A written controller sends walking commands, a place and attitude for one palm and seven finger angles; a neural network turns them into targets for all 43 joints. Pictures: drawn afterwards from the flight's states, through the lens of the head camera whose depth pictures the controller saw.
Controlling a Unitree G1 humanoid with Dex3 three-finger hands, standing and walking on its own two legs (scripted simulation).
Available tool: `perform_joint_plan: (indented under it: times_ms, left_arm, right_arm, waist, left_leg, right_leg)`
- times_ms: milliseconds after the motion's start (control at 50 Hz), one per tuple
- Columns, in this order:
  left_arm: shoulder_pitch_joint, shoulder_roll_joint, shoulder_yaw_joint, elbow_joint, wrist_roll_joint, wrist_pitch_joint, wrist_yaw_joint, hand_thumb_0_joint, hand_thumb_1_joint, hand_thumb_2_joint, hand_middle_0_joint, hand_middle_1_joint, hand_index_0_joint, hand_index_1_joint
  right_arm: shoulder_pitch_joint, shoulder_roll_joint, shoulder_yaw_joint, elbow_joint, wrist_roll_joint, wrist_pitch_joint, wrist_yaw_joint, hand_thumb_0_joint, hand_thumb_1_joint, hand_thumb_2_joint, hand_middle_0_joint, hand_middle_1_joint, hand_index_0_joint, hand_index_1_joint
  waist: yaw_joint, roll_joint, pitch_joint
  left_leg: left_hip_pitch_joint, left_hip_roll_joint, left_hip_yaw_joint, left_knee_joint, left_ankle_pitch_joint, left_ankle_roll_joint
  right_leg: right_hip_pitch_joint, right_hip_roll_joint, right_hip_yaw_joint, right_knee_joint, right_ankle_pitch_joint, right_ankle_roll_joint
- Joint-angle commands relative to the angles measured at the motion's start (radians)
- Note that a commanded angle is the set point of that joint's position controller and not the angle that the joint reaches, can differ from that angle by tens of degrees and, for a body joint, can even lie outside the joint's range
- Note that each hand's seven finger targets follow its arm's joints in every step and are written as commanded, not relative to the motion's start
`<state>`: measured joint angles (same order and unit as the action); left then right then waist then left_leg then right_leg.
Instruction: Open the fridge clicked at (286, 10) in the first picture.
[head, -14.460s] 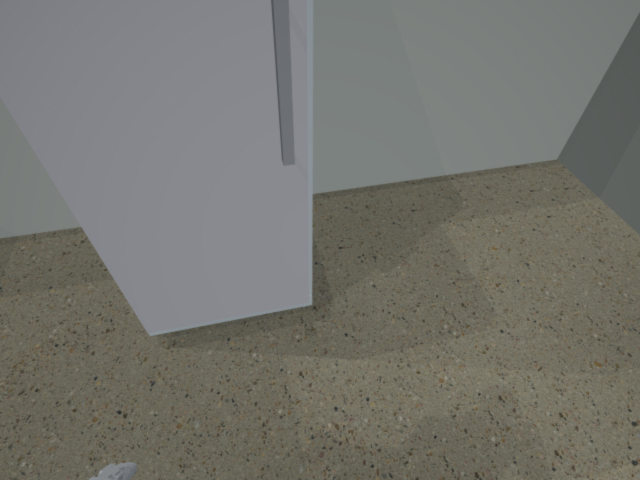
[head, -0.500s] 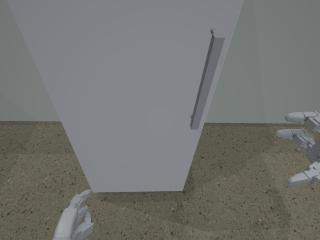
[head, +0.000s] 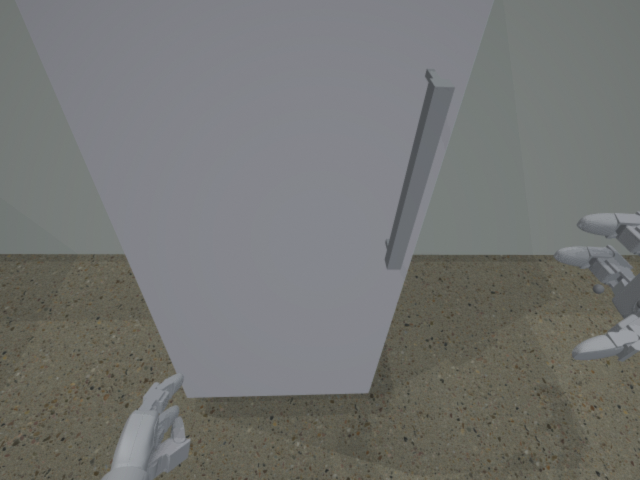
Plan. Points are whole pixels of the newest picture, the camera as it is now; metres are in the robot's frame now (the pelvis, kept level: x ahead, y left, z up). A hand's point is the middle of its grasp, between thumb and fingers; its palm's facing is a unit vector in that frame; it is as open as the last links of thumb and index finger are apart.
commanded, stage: move the hooked fingers beside the handle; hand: right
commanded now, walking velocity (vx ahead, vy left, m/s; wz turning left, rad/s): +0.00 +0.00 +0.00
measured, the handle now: (409, 182) +0.51 -0.12 +0.13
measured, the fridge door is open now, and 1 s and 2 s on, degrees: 0 0 0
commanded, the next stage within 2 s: none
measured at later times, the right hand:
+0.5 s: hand (535, 248) +0.34 -0.23 +0.17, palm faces -0.01 +1.00 -0.04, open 14.0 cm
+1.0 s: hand (500, 215) +0.40 -0.22 +0.17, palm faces -0.01 +1.00 -0.01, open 14.0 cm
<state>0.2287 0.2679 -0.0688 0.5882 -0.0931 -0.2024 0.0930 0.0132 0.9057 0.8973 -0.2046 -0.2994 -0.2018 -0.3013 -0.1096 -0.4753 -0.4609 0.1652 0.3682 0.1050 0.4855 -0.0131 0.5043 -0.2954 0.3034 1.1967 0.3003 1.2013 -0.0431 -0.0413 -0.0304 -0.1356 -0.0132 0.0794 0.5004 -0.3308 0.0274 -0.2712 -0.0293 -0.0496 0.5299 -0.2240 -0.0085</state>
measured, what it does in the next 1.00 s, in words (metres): stands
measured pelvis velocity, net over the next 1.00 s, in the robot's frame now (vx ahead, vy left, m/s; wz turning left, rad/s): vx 0.00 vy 0.00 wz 0.02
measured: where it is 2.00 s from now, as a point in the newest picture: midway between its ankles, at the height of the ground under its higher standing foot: outside the picture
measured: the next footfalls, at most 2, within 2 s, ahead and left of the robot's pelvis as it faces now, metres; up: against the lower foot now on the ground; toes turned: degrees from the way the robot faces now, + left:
none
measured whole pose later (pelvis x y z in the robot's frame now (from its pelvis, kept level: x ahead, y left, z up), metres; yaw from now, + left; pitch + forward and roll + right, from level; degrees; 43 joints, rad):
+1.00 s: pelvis +0.00 +0.00 +0.00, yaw +1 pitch +1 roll +0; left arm 0.28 0.28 -0.05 0.64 -0.09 -0.09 0.09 0.01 0.91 0.90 -0.21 -0.30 -0.20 -0.30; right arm -0.54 -0.45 -0.32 0.61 0.24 0.07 0.32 -0.01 0.50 -0.30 0.30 1.20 0.30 1.20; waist 0.03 -0.02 -0.03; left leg -0.20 -0.01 0.06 0.49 -0.32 0.03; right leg -0.32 -0.03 -0.07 0.51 -0.21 -0.01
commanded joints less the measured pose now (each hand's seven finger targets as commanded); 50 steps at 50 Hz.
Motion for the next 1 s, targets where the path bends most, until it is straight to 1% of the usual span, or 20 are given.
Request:
perform_joint_plan:
  times_ms: [0, 20, 100, 160, 200, 220, 300, 320, 340, 400, 420, 520, 600, 620, 720, 800, 840, 900, 960, 980]
  left_arm:
    - [-0.123, 0.121, 0.047, -0.158, -0.009, -0.046, 0.021, 0.0, 0.9, 0.9, -0.2, -0.3, -0.2, -0.3]
    - [-0.12, 0.119, 0.048, -0.157, -0.008, -0.044, 0.022, 0.0, 0.9, 0.9, -0.2, -0.3, -0.2, -0.3]
    - [-0.123, 0.116, 0.046, -0.162, -0.002, -0.05, 0.026, 0.0, 0.9, 0.9, -0.2, -0.3, -0.2, -0.3]
    - [-0.121, 0.112, 0.044, -0.149, 0.003, -0.049, 0.024, 0.0, 0.9, 0.9, -0.2, -0.3, -0.2, -0.3]
    - [-0.118, 0.114, 0.043, -0.142, 0.005, -0.045, 0.022, 0.0, 0.9, 0.9, -0.2, -0.3, -0.2, -0.3]
    - [-0.109, 0.12, 0.046, -0.131, 0.006, -0.036, 0.021, 0.0, 0.9, 0.9, -0.2, -0.3, -0.2, -0.3]
    - [-0.125, 0.112, 0.04, -0.139, 0.001, -0.016, 0.017, 0.0, 0.9, 0.9, -0.2, -0.3, -0.2, -0.3]
    - [-0.124, 0.114, 0.042, -0.138, 0.001, -0.013, 0.016, 0.0, 0.9, 0.9, -0.2, -0.3, -0.2, -0.3]
    - [-0.121, 0.117, 0.044, -0.141, 0.002, -0.01, 0.016, 0.0, 0.9, 0.9, -0.2, -0.3, -0.2, -0.3]
    - [-0.119, 0.112, 0.045, -0.146, 0.003, -0.008, 0.016, 0.0, 0.9, 0.9, -0.2, -0.3, -0.2, -0.3]
    - [-0.115, 0.111, 0.045, -0.141, 0.002, -0.007, 0.015, 0.0, 0.9, 0.9, -0.2, -0.3, -0.2, -0.3]
    - [-0.095, 0.126, 0.051, -0.113, 0.001, 0.009, 0.023, 0.0, 0.9, 0.9, -0.2, -0.3, -0.2, -0.3]
    - [-0.088, 0.126, 0.052, -0.108, 0.003, 0.019, 0.024, 0.0, 0.9, 0.9, -0.2, -0.3, -0.2, -0.3]
    - [-0.085, 0.125, 0.055, -0.109, 0.004, 0.021, 0.022, 0.0, 0.9, 0.9, -0.2, -0.3, -0.2, -0.3]
    - [-0.06, 0.131, 0.059, -0.092, 0.006, 0.033, 0.023, 0.0, 0.9, 0.9, -0.2, -0.3, -0.2, -0.3]
    - [-0.042, 0.138, 0.064, -0.087, 0.006, 0.046, 0.019, 0.0, 0.9, 0.9, -0.2, -0.3, -0.2, -0.3]
    - [-0.034, 0.143, 0.067, -0.089, 0.006, 0.052, 0.016, 0.0, 0.9, 0.9, -0.2, -0.3, -0.2, -0.3]
    - [-0.02, 0.143, 0.069, -0.085, 0.003, 0.062, 0.014, 0.0, 0.9, 0.9, -0.2, -0.3, -0.2, -0.3]
    - [-0.002, 0.149, 0.075, -0.079, 0.004, 0.068, 0.014, 0.0, 0.9, 0.9, -0.2, -0.3, -0.2, -0.3]
    - [0.0, 0.147, 0.077, -0.082, 0.004, 0.068, 0.013, 0.0, 0.9, 0.9, -0.2, -0.3, -0.2, -0.3]
  right_arm:
    - [-0.382, -0.224, 0.004, -0.169, -0.002, -0.021, -0.013, 0.0, 0.5, -0.3, 0.3, 1.2, 0.3, 1.2]
    - [-0.388, -0.213, 0.016, -0.167, -0.001, -0.02, -0.019, 0.0, 0.5, -0.3, 0.3, 1.2, 0.3, 1.2]
    - [-0.449, -0.199, 0.039, -0.24, -0.016, -0.052, -0.048, 0.0, 0.5, -0.3, 0.3, 1.2, 0.3, 1.2]
    - [-0.477, -0.191, 0.039, -0.234, -0.024, -0.069, -0.083, 0.0, 0.5, -0.3, 0.3, 1.2, 0.3, 1.2]
    - [-0.452, -0.207, 0.009, -0.177, -0.032, -0.059, -0.107, 0.0, 0.5, -0.3, 0.3, 1.2, 0.3, 1.2]
    - [-0.422, -0.249, -0.03, -0.128, -0.035, -0.048, -0.118, 0.0, 0.5, -0.3, 0.3, 1.2, 0.3, 1.2]
    - [-0.506, -0.184, 0.04, -0.089, -0.067, -0.003, -0.145, 0.0, 0.5, -0.3, 0.3, 1.2, 0.3, 1.2]
    - [-0.526, -0.182, 0.05, -0.097, -0.068, -0.002, -0.148, 0.0, 0.5, -0.3, 0.3, 1.2, 0.3, 1.2]
    - [-0.52, -0.195, 0.036, -0.09, -0.072, 0.001, -0.151, 0.0, 0.5, -0.3, 0.3, 1.2, 0.3, 1.2]
    - [-0.581, -0.145, 0.09, -0.136, -0.074, -0.021, -0.147, 0.0, 0.5, -0.3, 0.3, 1.2, 0.3, 1.2]
    - [-0.588, -0.135, 0.102, -0.123, -0.068, -0.029, -0.147, 0.0, 0.5, -0.3, 0.3, 1.2, 0.3, 1.2]
    - [-0.631, -0.168, 0.087, -0.018, -0.073, -0.039, -0.156, 0.0, 0.5, -0.3, 0.3, 1.2, 0.3, 1.2]
    - [-0.722, -0.163, 0.105, 0.009, -0.096, -0.041, -0.178, 0.0, 0.5, -0.3, 0.3, 1.2, 0.3, 1.2]
    - [-0.711, -0.173, 0.096, 0.015, -0.096, -0.046, -0.183, 0.0, 0.5, -0.3, 0.3, 1.2, 0.3, 1.2]
    - [-0.796, -0.176, 0.109, 0.084, -0.099, -0.078, -0.188, 0.0, 0.5, -0.3, 0.3, 1.2, 0.3, 1.2]
    - [-0.797, -0.226, 0.061, 0.16, -0.106, -0.087, -0.182, 0.0, 0.5, -0.3, 0.3, 1.2, 0.3, 1.2]
    - [-0.785, -0.24, 0.05, 0.193, -0.103, -0.09, -0.176, 0.0, 0.5, -0.3, 0.3, 1.2, 0.3, 1.2]
    - [-0.838, -0.208, 0.089, 0.234, -0.107, -0.093, -0.163, 0.0, 0.5, -0.3, 0.3, 1.2, 0.3, 1.2]
    - [-0.892, -0.222, 0.088, 0.247, -0.109, -0.114, -0.161, 0.0, 0.5, -0.3, 0.3, 1.2, 0.3, 1.2]
    - [-0.906, -0.199, 0.109, 0.231, -0.109, -0.123, -0.159, 0.0, 0.5, -0.3, 0.3, 1.2, 0.3, 1.2]
  waist:
    - [0.031, -0.082, -0.111]
    - [0.033, -0.026, -0.111]
    - [0.03, -0.054, -0.189]
    - [0.026, -0.028, -0.213]
    - [0.014, -0.021, -0.198]
    - [0.003, 0.034, -0.189]
    - [0.015, -0.052, -0.145]
    - [0.018, -0.02, -0.163]
    - [0.014, -0.02, -0.182]
    - [0.031, -0.048, -0.221]
    - [0.037, -0.006, -0.213]
    - [0.044, 0.023, -0.168]
    - [0.05, -0.045, -0.193]
    - [0.046, -0.008, -0.206]
    - [0.064, 0.012, -0.237]
    - [0.054, -0.01, -0.249]
    - [0.051, 0.032, -0.258]
    - [0.067, -0.002, -0.238]
    - [0.078, 0.005, -0.258]
    - [0.081, -0.009, -0.271]
  left_leg:
    - [-0.174, 0.005, -0.048, -0.107, 0.248, -0.024]
    - [-0.167, 0.009, -0.062, -0.112, 0.254, -0.026]
    - [-0.154, -0.002, -0.033, -0.099, 0.225, -0.013]
    - [-0.142, -0.002, -0.029, -0.1, 0.226, -0.01]
    - [-0.138, -0.002, -0.025, -0.103, 0.215, -0.008]
    - [-0.12, 0.0, -0.03, -0.112, 0.22, -0.009]
    - [-0.143, 0.004, -0.028, -0.114, 0.194, -0.006]
    - [-0.128, 0.004, -0.031, -0.117, 0.215, -0.006]
    - [-0.122, 0.004, -0.032, -0.113, 0.227, -0.006]
    - [-0.126, 0.001, -0.032, -0.107, 0.25, -0.005]
    - [-0.127, 0.0, -0.033, -0.113, 0.25, -0.006]
    - [-0.149, 0.0, -0.043, -0.128, 0.209, -0.011]
    - [-0.152, 0.003, -0.043, -0.119, 0.207, -0.005]
    - [-0.141, 0.002, -0.045, -0.121, 0.217, -0.007]
    - [-0.136, -0.001, -0.051, -0.111, 0.265, -0.01]
    - [-0.118, 0.005, -0.059, -0.099, 0.321, -0.01]
    - [-0.1, 0.007, -0.062, -0.089, 0.36, -0.015]
    - [-0.135, 0.005, -0.062, -0.084, 0.359, -0.015]
    - [-0.141, 0.003, -0.066, -0.076, 0.372, -0.016]
    - [-0.148, 0.002, -0.064, -0.072, 0.374, -0.015]
  right_leg:
    - [0.199, 0.027, 0.067, -0.057, 0.122, -0.03]
    - [0.199, 0.02, 0.069, -0.047, 0.126, -0.032]
    - [0.247, 0.024, 0.086, -0.067, 0.128, -0.032]
    - [0.259, 0.02, 0.09, -0.077, 0.134, -0.031]
    - [0.241, 0.019, 0.091, -0.09, 0.125, -0.028]
    - [0.215, 0.017, 0.083, -0.088, 0.127, -0.03]
    - [0.202, 0.018, 0.08, -0.107, 0.105, -0.025]
    - [0.21, 0.015, 0.076, -0.098, 0.127, -0.028]
    - [0.215, 0.016, 0.076, -0.097, 0.138, -0.029]
    - [0.258, 0.017, 0.073, -0.088, 0.164, -0.029]
    - [0.251, 0.013, 0.071, -0.083, 0.162, -0.032]
    - [0.216, 0.016, 0.066, -0.089, 0.113, -0.036]
    - [0.231, 0.018, 0.074, -0.093, 0.122, -0.031]
    - [0.228, 0.015, 0.069, -0.085, 0.131, -0.035]
    - [0.232, 0.017, 0.061, -0.07, 0.164, -0.039]
    - [0.212, 0.022, 0.052, -0.06, 0.19, -0.039]
    - [0.187, 0.022, 0.046, -0.052, 0.208, -0.042]
    - [0.186, 0.023, 0.044, -0.042, 0.203, -0.042]
    - [0.189, 0.021, 0.043, -0.029, 0.214, -0.044]
    - [0.203, 0.021, 0.043, -0.026, 0.223, -0.044]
